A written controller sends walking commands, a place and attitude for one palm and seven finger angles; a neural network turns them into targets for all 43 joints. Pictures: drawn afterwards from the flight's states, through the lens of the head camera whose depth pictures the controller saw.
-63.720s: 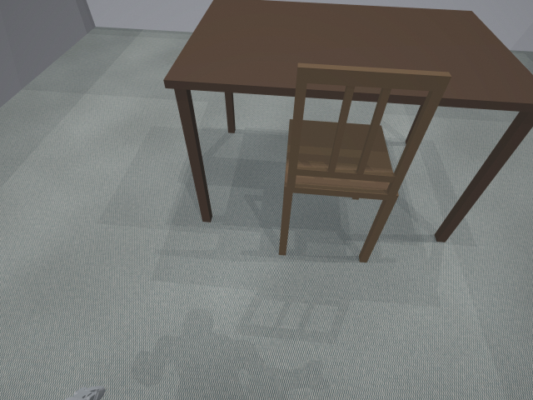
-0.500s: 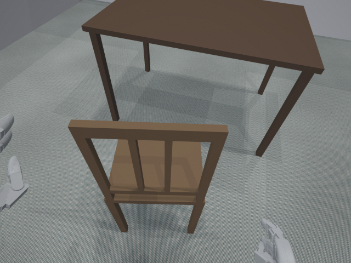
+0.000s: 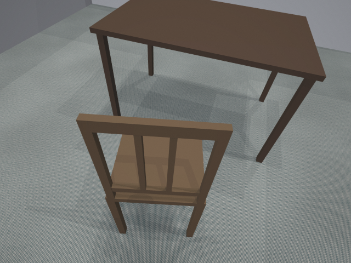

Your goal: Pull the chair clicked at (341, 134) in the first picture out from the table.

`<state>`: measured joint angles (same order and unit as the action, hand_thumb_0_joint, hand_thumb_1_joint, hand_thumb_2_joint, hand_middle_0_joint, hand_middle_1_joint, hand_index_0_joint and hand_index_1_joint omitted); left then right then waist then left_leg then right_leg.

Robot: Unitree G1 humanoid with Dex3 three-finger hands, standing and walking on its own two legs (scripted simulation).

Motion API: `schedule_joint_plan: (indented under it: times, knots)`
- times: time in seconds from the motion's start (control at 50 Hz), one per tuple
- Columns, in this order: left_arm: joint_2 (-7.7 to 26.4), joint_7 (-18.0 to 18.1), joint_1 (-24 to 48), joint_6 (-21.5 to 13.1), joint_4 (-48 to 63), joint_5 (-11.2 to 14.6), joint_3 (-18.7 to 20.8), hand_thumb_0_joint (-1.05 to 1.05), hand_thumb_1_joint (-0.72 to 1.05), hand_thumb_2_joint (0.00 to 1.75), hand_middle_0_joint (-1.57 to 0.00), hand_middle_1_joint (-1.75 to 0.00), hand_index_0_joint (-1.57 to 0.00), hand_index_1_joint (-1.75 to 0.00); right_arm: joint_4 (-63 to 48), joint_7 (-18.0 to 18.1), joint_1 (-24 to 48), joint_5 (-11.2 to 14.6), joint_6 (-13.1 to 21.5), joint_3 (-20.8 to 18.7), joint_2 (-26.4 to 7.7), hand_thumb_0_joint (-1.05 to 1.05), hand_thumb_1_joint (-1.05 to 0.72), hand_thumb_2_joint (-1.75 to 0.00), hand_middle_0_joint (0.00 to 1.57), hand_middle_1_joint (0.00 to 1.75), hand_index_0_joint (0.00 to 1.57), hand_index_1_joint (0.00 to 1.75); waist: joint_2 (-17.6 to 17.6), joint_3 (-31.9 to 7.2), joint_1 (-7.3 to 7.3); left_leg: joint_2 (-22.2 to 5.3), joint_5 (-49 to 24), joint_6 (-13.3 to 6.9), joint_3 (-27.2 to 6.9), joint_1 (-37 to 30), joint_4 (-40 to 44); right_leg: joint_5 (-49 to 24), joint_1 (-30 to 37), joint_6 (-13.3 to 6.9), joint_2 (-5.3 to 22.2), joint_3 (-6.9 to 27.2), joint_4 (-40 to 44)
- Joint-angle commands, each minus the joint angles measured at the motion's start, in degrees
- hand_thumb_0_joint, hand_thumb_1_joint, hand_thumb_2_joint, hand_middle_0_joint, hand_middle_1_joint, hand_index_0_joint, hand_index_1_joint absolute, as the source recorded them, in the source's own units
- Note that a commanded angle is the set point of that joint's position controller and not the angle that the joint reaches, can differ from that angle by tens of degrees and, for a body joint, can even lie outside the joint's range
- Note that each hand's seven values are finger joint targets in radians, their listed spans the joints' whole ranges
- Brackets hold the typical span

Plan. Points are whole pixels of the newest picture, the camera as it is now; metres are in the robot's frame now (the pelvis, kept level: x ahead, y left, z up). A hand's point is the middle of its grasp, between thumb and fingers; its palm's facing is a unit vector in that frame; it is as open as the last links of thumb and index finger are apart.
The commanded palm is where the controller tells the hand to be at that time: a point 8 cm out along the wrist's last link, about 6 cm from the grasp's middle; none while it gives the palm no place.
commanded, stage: let the arm hang, fingers relaxed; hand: left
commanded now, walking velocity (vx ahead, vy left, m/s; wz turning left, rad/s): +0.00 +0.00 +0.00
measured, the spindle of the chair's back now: (141, 164) +0.41 +0.12 -0.09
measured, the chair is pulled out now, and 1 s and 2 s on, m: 0.55 0.55 0.55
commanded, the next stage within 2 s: look to check the result in 0.82 s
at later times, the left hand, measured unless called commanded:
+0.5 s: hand out of the picture -0.05 +0.16 -0.17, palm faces +0.03 -0.98 -0.19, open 7.4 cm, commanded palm none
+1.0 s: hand out of the picture -0.01 +0.14 -0.17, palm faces +0.04 -0.98 -0.19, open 7.4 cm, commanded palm none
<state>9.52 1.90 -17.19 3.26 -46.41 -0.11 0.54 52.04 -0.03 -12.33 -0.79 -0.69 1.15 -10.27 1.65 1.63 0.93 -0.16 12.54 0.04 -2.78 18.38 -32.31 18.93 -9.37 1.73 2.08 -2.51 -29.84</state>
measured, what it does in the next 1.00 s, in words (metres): stands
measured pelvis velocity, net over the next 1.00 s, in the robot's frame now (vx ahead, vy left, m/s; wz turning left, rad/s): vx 0.00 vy -0.02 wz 0.00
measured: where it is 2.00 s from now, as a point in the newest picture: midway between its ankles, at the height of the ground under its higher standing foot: outside the picture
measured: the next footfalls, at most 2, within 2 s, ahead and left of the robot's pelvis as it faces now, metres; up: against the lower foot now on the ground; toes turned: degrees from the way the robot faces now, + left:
none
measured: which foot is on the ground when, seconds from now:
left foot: down 0.00-1.00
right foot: down 0.00-1.00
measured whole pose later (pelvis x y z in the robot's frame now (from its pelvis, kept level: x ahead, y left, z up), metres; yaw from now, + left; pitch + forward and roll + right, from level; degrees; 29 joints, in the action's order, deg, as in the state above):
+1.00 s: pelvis +0.00 -0.02 +0.00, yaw +0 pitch -2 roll -1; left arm 7.7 2.0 -19.4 0.4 -60.0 0.0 -0.4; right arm 62.6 2.3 -17.9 -0.3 -0.2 -0.6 -7.3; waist -1.5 3.0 0.3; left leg -1.7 10.9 1.8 -3.8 16.7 -29.0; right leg 18.0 -8.3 -0.3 0.4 -3.3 -27.8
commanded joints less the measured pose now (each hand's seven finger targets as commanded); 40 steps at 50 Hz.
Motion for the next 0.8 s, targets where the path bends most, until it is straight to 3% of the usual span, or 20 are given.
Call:
schedule_joint_plan:
  times: [0.0,0.04,0.08,0.1,0.24,0.28,0.32,0.44,0.54,0.56,0.6,0.66,0.74,0.78]
  knots:
    - [8.90,-0.28,-5.73,-2.66,-1.91,-0.71,1.42,0.00,0.90,0.90,-0.20,-0.30,-0.20,-0.30,-0.97,1.05,-1.21,-0.32,0.66,-2.84,-7.03,0.00,-0.90,-0.90,0.20,0.30,0.20,0.30,-14.51,0.39,-1.53,-3.13,6.02,-3.16,-6.91,-2.44,11.17,-0.64,-3.28,-4.65,1.51,3.93,8.11]
    - [8.82,-0.39,-6.88,-2.79,-4.77,-0.49,0.82,0.00,0.90,0.90,-0.20,-0.30,-0.20,-0.30,0.51,1.21,-2.90,-0.16,0.46,-2.99,-6.25,0.00,-0.90,-0.90,0.20,0.30,0.20,0.30,-14.61,0.85,-1.41,-3.18,10.01,-3.06,-7.24,-2.37,12.25,0.11,-4.05,-4.94,1.25,3.77,8.57]
    - [8.35,-0.52,-7.35,-2.91,-6.78,-0.57,0.51,0.00,0.90,0.90,-0.20,-0.30,-0.20,-0.30,1.43,1.43,-5.15,0.05,0.27,-3.38,-6.19,0.00,-0.90,-0.90,0.20,0.30,0.20,0.30,-7.49,1.62,-1.09,-3.47,10.80,-3.34,-7.60,-2.92,11.87,0.80,-5.56,-5.02,1.40,3.64,9.78]
    - [8.01,-0.54,-7.59,-2.98,-7.69,-0.49,0.34,0.00,0.90,0.90,-0.20,-0.30,-0.20,-0.30,2.10,1.48,-6.27,0.07,0.33,-3.44,-6.01,0.00,-0.90,-0.90,0.20,0.30,0.20,0.30,-6.16,1.01,-0.83,-3.50,9.87,-3.35,-7.42,-3.93,11.52,0.88,-5.98,-5.06,1.67,3.55,9.81]
    - [6.35,-0.26,-10.83,-3.22,-12.56,-0.16,-0.68,0.00,0.90,0.90,-0.20,-0.30,-0.20,-0.30,6.05,1.82,-9.91,0.27,0.69,-2.97,-4.64,0.00,-0.90,-0.90,0.20,0.30,0.20,0.30,-2.04,1.62,-0.78,-3.48,5.92,-3.53,-6.60,-5.14,10.14,0.66,-7.77,-5.44,2.26,3.54,9.79]
    - [6.19,-0.13,-11.02,-3.23,-13.20,-0.12,-0.90,0.00,0.90,0.90,-0.20,-0.30,-0.20,-0.30,6.78,1.80,-10.08,0.28,0.60,-2.90,-4.11,0.00,-0.90,-0.90,0.20,0.30,0.20,0.30,-1.85,4.02,-0.76,-3.11,5.39,-3.42,-5.73,-3.98,9.59,1.00,-8.88,-5.74,2.48,3.84,10.12]
    - [5.68,0.01,-11.32,-3.37,-13.74,-0.03,-0.94,0.00,0.90,0.90,-0.20,-0.30,-0.20,-0.30,7.60,1.87,-10.84,0.29,0.83,-2.73,-3.70,0.00,-0.90,-0.90,0.20,0.30,0.20,0.30,-0.14,2.76,-0.80,-3.15,3.21,-3.50,-5.62,-4.98,9.00,-0.09,-8.54,-5.73,2.68,3.99,9.67]
    - [4.43,0.36,-11.11,-3.40,-14.03,0.00,-0.80,0.00,0.90,0.90,-0.20,-0.30,-0.20,-0.30,9.10,2.05,-10.68,0.25,1.05,-2.45,-2.34,0.00,-0.90,-0.90,0.20,0.30,0.20,0.30,-2.32,4.44,-1.08,-3.19,0.75,-3.54,-5.24,-3.86,9.05,-1.90,-8.23,-5.54,2.42,3.74,8.83]
    - [3.50,0.54,-9.68,-3.61,-13.54,-0.01,-0.51,0.00,0.90,0.90,-0.20,-0.30,-0.20,-0.30,9.53,2.21,-10.38,0.24,1.25,-2.47,-1.39,0.00,-0.90,-0.90,0.20,0.30,0.20,0.30,-1.37,4.26,-1.08,-3.06,-2.68,-3.46,-4.73,-4.41,8.20,-4.72,-7.43,-5.52,2.58,3.84,8.65]
    - [3.52,0.54,-9.34,-3.49,-13.34,-0.04,-0.49,0.00,0.90,0.90,-0.20,-0.30,-0.20,-0.30,9.54,2.26,-10.13,0.24,1.14,-2.50,-1.34,0.00,-0.90,-0.90,0.20,0.30,0.20,0.30,-2.44,5.95,-1.32,-2.99,-2.19,-3.46,-4.58,-3.72,8.58,-4.29,-7.88,-5.68,2.41,3.60,9.10]
    - [3.31,0.60,-8.63,-3.51,-12.87,-0.09,-0.23,0.00,0.90,0.90,-0.20,-0.30,-0.20,-0.30,9.42,2.27,-10.38,0.13,1.17,-2.52,-1.03,0.00,-0.90,-0.90,0.20,0.30,0.20,0.30,-2.78,4.89,-1.07,-2.92,-2.58,-3.34,-4.60,-3.75,8.24,-4.76,-7.07,-5.72,2.50,3.93,8.77]
    - [3.21,0.51,-8.33,-3.29,-13.25,-0.04,-0.22,0.00,0.90,0.90,-0.20,-0.30,-0.20,-0.30,9.33,2.41,-9.80,0.15,0.89,-2.56,-0.90,0.00,-0.90,-0.90,0.20,0.30,0.20,0.30,-4.87,6.97,-1.35,-2.81,0.40,-3.35,-4.80,-2.66,9.12,-2.94,-7.80,-5.82,2.07,3.76,9.58]
    - [3.33,0.39,-7.44,-3.56,-12.43,-0.04,0.05,0.00,0.90,0.90,-0.20,-0.30,-0.20,-0.30,9.00,2.38,-10.71,0.09,1.05,-2.67,-1.01,0.00,-0.90,-0.90,0.20,0.30,0.20,0.30,-2.36,3.38,-0.76,-2.90,-2.22,-3.11,-4.41,-4.43,7.71,-5.34,-6.37,-5.78,2.38,4.07,9.08]
    - [3.45,0.38,-7.28,-3.48,-12.28,-0.01,0.00,0.00,0.90,0.90,-0.20,-0.30,-0.20,-0.30,8.85,2.43,-10.16,0.14,1.01,-2.71,-1.33,0.00,-0.90,-0.90,0.20,0.30,0.20,0.30,-2.50,3.88,-0.91,-3.02,-2.74,-3.16,-4.41,-4.56,7.59,-5.81,-6.54,-5.80,2.45,3.84,9.25]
